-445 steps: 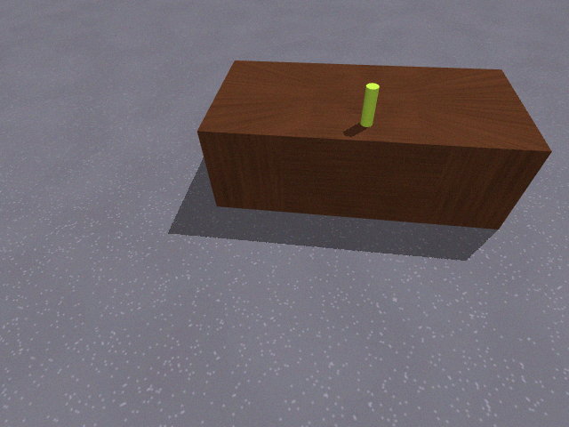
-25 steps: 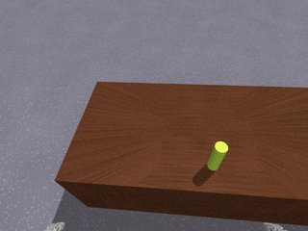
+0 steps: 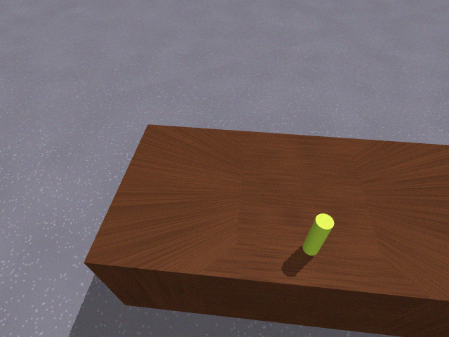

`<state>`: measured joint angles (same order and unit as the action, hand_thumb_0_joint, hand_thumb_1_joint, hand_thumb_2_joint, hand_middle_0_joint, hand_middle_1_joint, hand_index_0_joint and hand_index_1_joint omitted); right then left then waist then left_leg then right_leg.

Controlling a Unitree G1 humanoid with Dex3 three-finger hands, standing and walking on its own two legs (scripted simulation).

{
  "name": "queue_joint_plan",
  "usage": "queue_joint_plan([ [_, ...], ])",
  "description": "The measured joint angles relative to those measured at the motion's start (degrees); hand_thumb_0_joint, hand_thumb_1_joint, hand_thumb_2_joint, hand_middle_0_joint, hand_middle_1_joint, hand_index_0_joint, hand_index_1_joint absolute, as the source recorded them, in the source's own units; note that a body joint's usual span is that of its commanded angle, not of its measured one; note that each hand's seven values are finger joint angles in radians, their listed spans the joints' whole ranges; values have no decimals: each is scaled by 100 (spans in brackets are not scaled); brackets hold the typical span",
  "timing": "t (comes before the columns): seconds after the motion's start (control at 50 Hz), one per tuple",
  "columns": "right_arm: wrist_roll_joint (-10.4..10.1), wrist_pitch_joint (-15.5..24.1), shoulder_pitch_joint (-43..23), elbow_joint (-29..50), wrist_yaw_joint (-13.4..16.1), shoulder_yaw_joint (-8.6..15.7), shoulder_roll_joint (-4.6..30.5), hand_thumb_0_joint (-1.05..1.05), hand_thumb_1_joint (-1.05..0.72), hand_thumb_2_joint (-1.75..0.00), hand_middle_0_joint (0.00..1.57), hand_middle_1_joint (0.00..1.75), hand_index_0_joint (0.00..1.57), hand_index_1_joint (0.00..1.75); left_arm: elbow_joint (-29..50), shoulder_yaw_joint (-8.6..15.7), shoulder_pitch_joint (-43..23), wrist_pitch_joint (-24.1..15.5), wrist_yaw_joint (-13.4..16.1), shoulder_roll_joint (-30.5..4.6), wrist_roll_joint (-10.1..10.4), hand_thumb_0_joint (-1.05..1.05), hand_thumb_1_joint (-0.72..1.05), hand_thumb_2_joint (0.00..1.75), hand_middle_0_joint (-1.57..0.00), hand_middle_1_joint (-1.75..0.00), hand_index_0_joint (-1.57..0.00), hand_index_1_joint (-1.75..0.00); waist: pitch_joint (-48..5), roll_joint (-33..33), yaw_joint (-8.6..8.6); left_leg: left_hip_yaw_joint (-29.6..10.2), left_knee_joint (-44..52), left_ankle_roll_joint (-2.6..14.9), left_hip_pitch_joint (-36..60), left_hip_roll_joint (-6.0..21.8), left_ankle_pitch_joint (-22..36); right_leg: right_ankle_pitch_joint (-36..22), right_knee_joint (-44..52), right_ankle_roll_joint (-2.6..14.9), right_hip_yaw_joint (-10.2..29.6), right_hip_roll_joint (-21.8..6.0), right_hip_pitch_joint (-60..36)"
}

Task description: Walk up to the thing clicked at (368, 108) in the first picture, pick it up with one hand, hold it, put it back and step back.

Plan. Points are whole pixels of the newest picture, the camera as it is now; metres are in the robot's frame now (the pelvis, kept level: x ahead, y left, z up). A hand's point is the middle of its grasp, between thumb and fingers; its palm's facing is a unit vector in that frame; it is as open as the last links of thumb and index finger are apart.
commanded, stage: walk up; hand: right
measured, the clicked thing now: (317, 235) +0.44 -0.23 -0.25
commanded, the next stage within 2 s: stand in 0.70 s
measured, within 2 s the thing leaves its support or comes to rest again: neither
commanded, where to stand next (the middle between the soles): +0.03 -0.01 m, yaw -2 degrees
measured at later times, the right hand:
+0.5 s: hand out of the picture +0.11 -0.26 -0.15, palm faces -0.05 +0.94 -0.34, open 7.4 cm
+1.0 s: hand out of the picture +0.10 -0.26 -0.15, palm faces -0.04 +0.94 -0.34, open 7.4 cm
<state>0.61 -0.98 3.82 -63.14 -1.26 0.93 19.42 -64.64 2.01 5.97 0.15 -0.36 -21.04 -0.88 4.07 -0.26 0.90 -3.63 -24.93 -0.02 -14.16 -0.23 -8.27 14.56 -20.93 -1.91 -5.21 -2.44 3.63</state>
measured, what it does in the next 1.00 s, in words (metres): stands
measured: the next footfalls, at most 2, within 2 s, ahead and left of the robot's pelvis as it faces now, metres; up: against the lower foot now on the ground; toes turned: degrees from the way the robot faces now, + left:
none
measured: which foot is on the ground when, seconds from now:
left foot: down 0.00-1.00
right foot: down 0.00-1.00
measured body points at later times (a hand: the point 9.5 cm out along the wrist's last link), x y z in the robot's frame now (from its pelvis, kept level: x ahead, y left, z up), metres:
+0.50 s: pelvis +0.01 -0.01 +0.00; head +0.02 +0.00 +0.45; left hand +0.08 +0.31 -0.13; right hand +0.11 -0.31 -0.13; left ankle +0.06 +0.12 -0.74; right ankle -0.04 -0.14 -0.74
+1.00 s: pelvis +0.02 -0.01 +0.00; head +0.03 -0.01 +0.45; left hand +0.07 +0.29 -0.13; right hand +0.11 -0.31 -0.13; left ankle +0.06 +0.12 -0.74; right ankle -0.04 -0.14 -0.74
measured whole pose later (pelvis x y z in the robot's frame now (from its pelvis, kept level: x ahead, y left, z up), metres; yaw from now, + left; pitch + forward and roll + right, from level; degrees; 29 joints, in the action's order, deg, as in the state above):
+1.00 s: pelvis +0.02 -0.01 +0.00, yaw +0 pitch -2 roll -1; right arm 0.8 0.2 5.7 -63.5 -0.5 0.0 19.8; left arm -64.7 1.5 8.2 -0.1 -0.3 -19.7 -1.1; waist 3.1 -0.5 0.7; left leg -3.8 -22.5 -1.0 -12.2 0.2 -8.5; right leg 14.9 -18.6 -1.2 -5.4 -2.0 1.8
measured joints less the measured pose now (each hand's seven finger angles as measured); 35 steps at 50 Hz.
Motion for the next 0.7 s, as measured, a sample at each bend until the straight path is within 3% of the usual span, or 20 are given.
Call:
queue_joint_plan([
  [0.7, -2, -30, 39, 107, 13, 22, 80, 1, -91, -90, 20, 30, 20, 30, 256, 71, -161, 40, 17, 30, -17, 0, 90, 90, -21, -30, -21, -30, 18, -5, -56, -170, -172, -51, -100, -51, -99, 206, -239, 51, -171, -24, 56],
])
